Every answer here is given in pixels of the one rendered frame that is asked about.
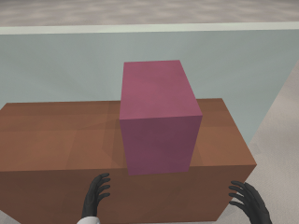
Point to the left robot hand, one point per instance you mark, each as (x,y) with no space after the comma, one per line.
(93,198)

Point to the pedestal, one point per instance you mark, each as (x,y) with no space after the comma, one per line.
(50,152)

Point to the right robot hand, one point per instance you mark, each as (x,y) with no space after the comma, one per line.
(252,203)

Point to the carton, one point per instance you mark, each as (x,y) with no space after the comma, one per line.
(159,117)

